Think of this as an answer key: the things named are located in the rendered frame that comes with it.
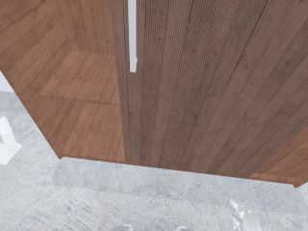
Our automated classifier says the wardrobe door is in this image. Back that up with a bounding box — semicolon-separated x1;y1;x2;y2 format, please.
110;0;308;179
254;125;308;178

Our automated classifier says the robot left hand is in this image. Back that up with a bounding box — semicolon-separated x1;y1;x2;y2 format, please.
0;115;22;166

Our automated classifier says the robot right hand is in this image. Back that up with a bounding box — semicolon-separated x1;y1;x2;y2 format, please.
225;197;262;231

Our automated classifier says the handle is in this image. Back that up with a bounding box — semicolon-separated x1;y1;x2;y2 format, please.
128;0;138;72

